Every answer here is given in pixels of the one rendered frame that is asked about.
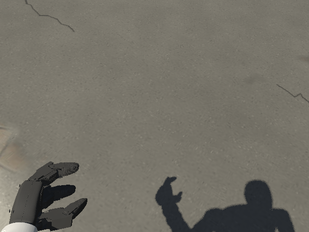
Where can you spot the robot left hand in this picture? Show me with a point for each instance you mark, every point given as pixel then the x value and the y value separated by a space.
pixel 36 194

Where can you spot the left robot forearm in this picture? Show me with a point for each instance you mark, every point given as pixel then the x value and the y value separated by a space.
pixel 20 227

